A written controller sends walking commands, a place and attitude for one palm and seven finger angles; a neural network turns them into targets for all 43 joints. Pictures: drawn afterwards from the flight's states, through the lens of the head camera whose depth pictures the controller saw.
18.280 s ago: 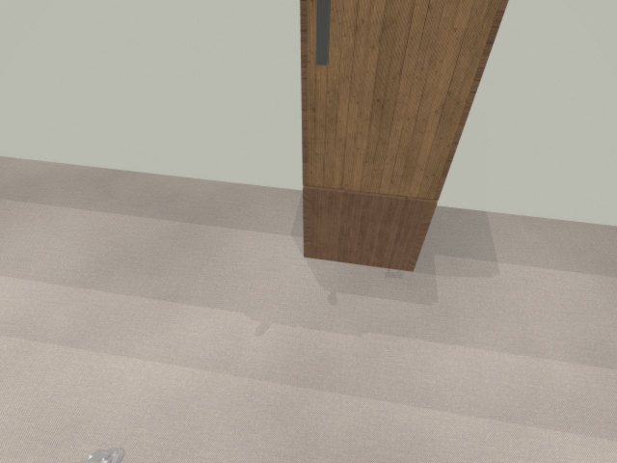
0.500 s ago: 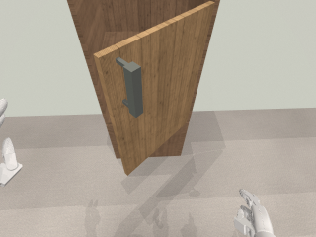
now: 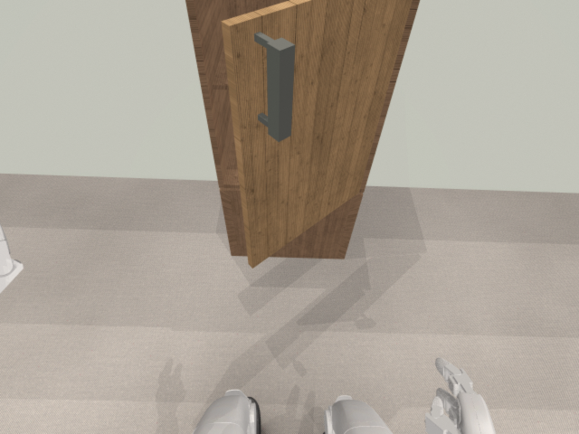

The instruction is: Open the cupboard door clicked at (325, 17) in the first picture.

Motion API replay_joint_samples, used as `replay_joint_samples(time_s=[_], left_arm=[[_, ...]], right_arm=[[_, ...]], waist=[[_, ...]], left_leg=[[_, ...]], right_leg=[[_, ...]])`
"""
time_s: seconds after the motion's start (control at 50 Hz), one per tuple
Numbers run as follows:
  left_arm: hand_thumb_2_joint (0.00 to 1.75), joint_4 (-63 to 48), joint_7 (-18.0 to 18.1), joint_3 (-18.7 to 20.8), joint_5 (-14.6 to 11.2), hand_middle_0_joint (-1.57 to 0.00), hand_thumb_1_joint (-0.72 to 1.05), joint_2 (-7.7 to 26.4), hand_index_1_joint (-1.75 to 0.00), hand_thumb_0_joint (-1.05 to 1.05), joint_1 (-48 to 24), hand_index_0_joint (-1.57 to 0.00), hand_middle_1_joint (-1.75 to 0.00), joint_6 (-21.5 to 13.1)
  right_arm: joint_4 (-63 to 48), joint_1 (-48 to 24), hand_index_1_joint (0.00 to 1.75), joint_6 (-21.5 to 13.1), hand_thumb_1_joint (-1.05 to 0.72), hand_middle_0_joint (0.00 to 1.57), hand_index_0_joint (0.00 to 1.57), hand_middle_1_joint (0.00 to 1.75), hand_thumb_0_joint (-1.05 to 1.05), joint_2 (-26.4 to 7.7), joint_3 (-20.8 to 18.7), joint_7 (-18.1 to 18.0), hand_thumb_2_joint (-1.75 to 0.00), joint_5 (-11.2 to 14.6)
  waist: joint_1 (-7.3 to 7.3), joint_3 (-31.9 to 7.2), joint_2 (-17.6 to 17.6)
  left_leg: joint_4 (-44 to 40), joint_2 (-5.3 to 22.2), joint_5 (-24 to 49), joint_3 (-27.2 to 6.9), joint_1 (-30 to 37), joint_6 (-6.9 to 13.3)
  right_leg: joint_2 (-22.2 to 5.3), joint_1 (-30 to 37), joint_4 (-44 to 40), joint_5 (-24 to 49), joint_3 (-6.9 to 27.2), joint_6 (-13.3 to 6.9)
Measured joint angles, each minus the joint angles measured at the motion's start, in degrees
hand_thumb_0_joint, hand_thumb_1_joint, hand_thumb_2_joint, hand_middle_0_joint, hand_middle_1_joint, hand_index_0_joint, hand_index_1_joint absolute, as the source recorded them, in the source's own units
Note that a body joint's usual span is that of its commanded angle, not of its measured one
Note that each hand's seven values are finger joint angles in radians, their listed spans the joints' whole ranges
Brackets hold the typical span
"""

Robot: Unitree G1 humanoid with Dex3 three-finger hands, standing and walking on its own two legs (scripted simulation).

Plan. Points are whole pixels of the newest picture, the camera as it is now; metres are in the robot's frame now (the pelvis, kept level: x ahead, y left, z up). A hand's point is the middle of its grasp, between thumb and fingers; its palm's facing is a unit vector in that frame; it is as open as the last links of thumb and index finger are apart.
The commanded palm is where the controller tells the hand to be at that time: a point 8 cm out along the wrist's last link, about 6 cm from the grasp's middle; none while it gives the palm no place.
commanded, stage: stop stepping back and stand still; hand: left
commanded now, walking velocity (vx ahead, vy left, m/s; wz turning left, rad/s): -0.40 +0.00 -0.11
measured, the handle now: (270, 88) +0.54 +0.05 +0.19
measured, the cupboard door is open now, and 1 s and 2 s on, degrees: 42 42 42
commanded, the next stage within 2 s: let the arm hang, fingers relaxed in 0.80 s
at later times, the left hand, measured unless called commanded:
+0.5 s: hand out of the picture +0.11 +0.26 +0.20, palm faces +0.42 -0.78 -0.46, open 7.4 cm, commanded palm +0.06 +0.29 +0.21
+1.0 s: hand (64, 422) +0.13 +0.23 +0.08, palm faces +0.15 -0.85 -0.50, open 7.4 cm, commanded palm none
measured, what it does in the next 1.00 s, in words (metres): walks backwards: right foot, then left foot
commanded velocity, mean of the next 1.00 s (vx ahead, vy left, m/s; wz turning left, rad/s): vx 0.11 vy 0.02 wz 0.00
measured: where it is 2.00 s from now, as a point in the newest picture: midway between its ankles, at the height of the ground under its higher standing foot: outside the picture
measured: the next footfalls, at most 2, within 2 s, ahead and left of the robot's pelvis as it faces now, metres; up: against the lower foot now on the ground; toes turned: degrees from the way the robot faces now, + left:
right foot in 0.10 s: +0.01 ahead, -0.12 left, +0.00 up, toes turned +0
left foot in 0.34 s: -0.06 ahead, +0.13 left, +0.00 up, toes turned -1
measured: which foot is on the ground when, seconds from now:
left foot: down 0.00-0.10, up 0.12-0.32, down 0.34-1.00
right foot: up 0.00-0.08, down 0.10-0.74, up 0.76-0.84, down 0.86-1.00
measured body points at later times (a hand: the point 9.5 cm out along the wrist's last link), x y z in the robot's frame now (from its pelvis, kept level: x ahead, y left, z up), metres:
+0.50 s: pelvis -0.10 +0.00 +0.03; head -0.11 +0.01 +0.48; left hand +0.09 +0.30 +0.23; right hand +0.04 -0.25 -0.04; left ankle -0.10 +0.14 -0.70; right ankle -0.08 -0.09 -0.70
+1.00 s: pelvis -0.12 -0.01 +0.02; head -0.12 -0.04 +0.47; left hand +0.12 +0.27 +0.11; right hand +0.00 -0.26 -0.10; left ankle -0.09 +0.12 -0.70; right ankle -0.11 -0.09 -0.70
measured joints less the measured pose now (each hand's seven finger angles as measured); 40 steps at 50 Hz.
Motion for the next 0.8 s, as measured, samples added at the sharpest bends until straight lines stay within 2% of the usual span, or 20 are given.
replay_joint_samples(time_s=[0.04,0.08,0.1,0.14,0.18,0.2,0.24,0.28,0.34,0.36,0.42,0.5,0.56,0.62,0.66,0.7,0.74,0.8], left_arm=[[0.9,0.25,0.17,0.9,-0.83,-0.21,0.88,0.79,-0.3,0.01,1.18,-0.21,-0.3,-0.56],[0.9,0.74,0.57,1.5,-1.68,-0.21,0.89,0.17,-0.3,0.01,3.28,-0.21,-0.3,-0.53],[0.9,0.88,0.64,1.68,-1.84,-0.21,0.89,-0.28,-0.3,0.01,4.09,-0.21,-0.3,-0.35],[0.9,1.96,0.32,-0.51,-1.16,-0.21,0.89,-3.13,-0.3,0.01,3.79,-0.21,-0.3,0.26],[0.9,2.89,-0.24,-3.1,-0.71,-0.21,0.89,-5.39,-0.3,0.01,3.55,-0.21,-0.3,1.76],[0.9,3.32,-0.41,-3.83,-0.53,-0.21,0.89,-5.97,-0.3,0.01,3.7,-0.21,-0.3,2.32],[0.9,4.23,-0.2,-4.52,-0.05,-0.21,0.88,-6.19,-0.3,0.01,3.96,-0.21,-0.3,2.99],[0.9,4.97,0.29,-4.78,0.48,-0.21,0.88,-5.89,-0.3,0.01,3.75,-0.21,-0.3,3.22],[0.9,5.11,0.67,-5.12,0.73,-0.21,0.88,-5.71,-0.3,0.01,2.33,-0.21,-0.3,2.85],[0.9,5.32,0.66,-4.85,0.61,-0.21,0.88,-5.05,-0.3,0.01,1.32,-0.21,-0.3,2.7],[0.9,5.35,0.31,-3.08,0.01,-0.21,0.89,-3.22,-0.3,0.01,2.22,-0.21,-0.3,2.84],[0.9,4.92,0.4,-2.51,0.39,-0.21,0.89,-2.54,-0.3,0.01,4.58,-0.21,-0.3,3.02],[0.9,5.26,0.32,-3.23,0.29,-0.21,0.89,-3.55,-0.3,0.01,4.04,-0.21,-0.3,2.82],[0.9,5.34,-0.01,-4.66,0.09,-0.21,0.89,-4.37,-0.3,0.01,3.41,-0.21,-0.3,2.97],[0.9,4.96,-0.09,-5.19,0.18,-0.21,0.89,-4.64,-0.3,0.01,3.67,-0.21,-0.3,3.04],[0.9,3.98,0.07,-4.9,0.06,-0.21,0.89,-4.62,-0.3,0.01,4.75,-0.21,-0.3,2.91],[0.9,3.18,0.31,-4.33,-0.19,-0.21,0.89,-4.1,-0.3,0.01,5.3,-0.21,-0.3,2.6],[0.9,4.67,0.48,-3.54,0.46,-0.21,0.89,-3.26,-0.3,0.01,5.33,-0.21,-0.3,2.57]], right_arm=[[1.01,0.33,0.3,-0.69,-0.9,0.2,0.2,0.3,0.01,0.82,-0.15,0.59,-0.9,0.48],[1.39,0.09,0.3,-0.99,-0.9,0.2,0.2,0.3,0.01,1.13,0.13,0.99,-0.9,0.5],[1.3,-0.34,0.3,-0.97,-0.9,0.2,0.2,0.3,0.01,1.16,0.31,1.21,-0.9,0.55],[2.71,-1.88,0.3,-0.34,-0.9,0.2,0.2,0.3,0.01,0.17,0.28,1.84,-0.9,0.37],[4.43,-1.96,0.3,0.57,-0.9,0.2,0.2,0.3,0.01,-0.58,0.76,2.06,-0.9,-0.06],[4.82,-1.63,0.3,0.88,-0.9,0.2,0.2,0.3,0.01,-0.57,1.18,1.83,-0.9,-0.18],[4.66,-0.56,0.3,0.78,-0.9,0.2,0.2,0.3,0.01,-0.24,1.88,1.02,-0.9,-0.34],[3.8,0.58,0.3,-0.07,-0.9,0.2,0.2,0.3,0.01,-0.42,2.22,0.3,-0.9,-0.63],[1.8,1.65,0.3,-1.62,-0.9,0.2,0.2,0.3,0.01,-2.62,1.6,0.02,-0.9,-0.78],[2.05,0.93,0.3,-1.58,-0.9,0.2,0.2,0.3,0.01,-2.48,1.12,0.01,-0.9,-0.57],[1.93,-0.12,0.3,-0.74,-0.9,0.2,0.2,0.3,0.01,-1.53,1.36,0.37,-0.9,-0.03],[1.49,1.84,0.3,-1.21,-0.9,0.2,0.2,0.3,0.01,-0.39,1.97,0.52,-0.9,-0.13],[2.5,1.97,0.3,-0.66,-0.9,0.2,0.2,0.3,0.01,-0.3,2.43,0.77,-0.9,-0.26],[3.9,1.8,0.3,0.4,-0.9,0.2,0.2,0.3,0.01,-0.55,2.02,1.29,-0.9,-0.17],[4.64,1.93,0.3,1.07,-0.9,0.2,0.2,0.3,0.01,-0.73,1.84,1.47,-0.9,-0.25],[4.44,2.36,0.3,1.28,-0.9,0.2,0.2,0.3,0.01,-1.12,2.02,1.35,-0.9,-0.51],[3.96,2.61,0.3,0.98,-0.9,0.2,0.2,0.3,0.01,-1.32,1.82,0.95,-0.9,-0.74],[4.29,3.19,0.3,0.7,-0.9,0.2,0.2,0.3,0.01,-0.33,1.66,0.5,-0.9,-0.59]], waist=[[0.21,-1.31,-0.17],[1.12,-2.93,-0.44],[1.88,-3.49,-1.05],[3.46,-2.59,-0.84],[4.83,-2.94,-1.93],[5.07,-3.47,-2.83],[4.91,-4.93,-4.76],[4.2,-6.63,-5.65],[2.32,-8.33,-2.7],[1.82,-7.53,-3.25],[1.68,-6.38,-5.34],[1.32,-7.99,-4.61],[1.52,-7.69,-3.08],[1.53,-6.93,-2.63],[1.46,-6.56,-3.1],[1.07,-6.39,-3.28],[0.89,-5.73,-3.26],[1.03,-6.25,-3.7]], left_leg=[[-1.62,0.81,2.96,1.02,-0.38,-0.41],[-2.91,1.18,2.96,2.46,-1.46,-0.88],[-1.94,1.02,-0.2,3.4,-2.9,-1.6],[8.76,-1.06,-10.73,0.6,-5.94,-3.88],[19.97,-3.97,-13.43,-1.26,-6.27,-4.57],[21.83,-4.74,-13.52,-1.16,-4.79,-4.65],[17.93,-5.41,-14.91,-0.47,0.81,-4.17],[7.68,-5.27,-16.64,-0.4,8.23,-2.97],[-9.37,-2.62,-13.63,-2.21,18.74,-1.39],[-10.22,-2.91,-11.92,-2.3,18.96,-2.2],[-9.76,-3.54,-10.99,-0.36,19.63,-3.76],[-8.43,-2.4,-11.6,0.33,18.67,-3.99],[-5.56,-1.03,-12.87,0.02,16.58,-3.68],[1.72,-2.06,-18.09,-1.2,13.35,-2.27],[3.93,-3.16,-19.96,-1.08,12.46,-1.8],[-2.8,-3.41,-17.71,-0.83,14.51,-1.32],[-5.47,-3.32,-9.96,-0.62,15.32,-1.92],[-6.3,-3.66,-10.26,0.22,16.36,-2.58]], right_leg=[[0.74,3.57,2.54,-3.01,-1.06,-0.63],[0.55,9.09,-3.37,-5.45,-1.95,-1.85],[0.03,10.87,-8.49,-5.47,-1.21,-2.97],[-0.45,9.47,-9.32,-0.02,-0.4,-3.49],[-1.69,9.94,-12.64,4.67,0.87,-2.86],[-2.35,10.52,-15.02,6.61,1.45,-2.48],[-3.54,11.4,-19.51,9.75,2.32,-2.03],[-4.04,11.36,-22.49,11.94,2.5,-1.73],[-2.28,9.72,-23.38,13.49,0.51,-1.09],[-2.69,9.27,-22.66,13.57,0.47,-0.88],[-3.28,9.27,-20.93,12.58,1.42,-0.73],[-2.38,12.06,-18.89,8.53,-2.07,-0.88],[-0.74,12.48,-20.61,8.64,-2.52,-3.7],[-0.46,11.77,-20.38,9.71,-2.63,-4.64],[-0.75,12.01,-20.9,10.16,-2.27,-4.56],[-0.72,11.88,-20.51,10.19,-1.99,-4.14],[-0.71,11.17,-18.15,8.6,-1.74,-3.36],[-1.39,10.35,-12.94,3.49,-1.27,-1.76]])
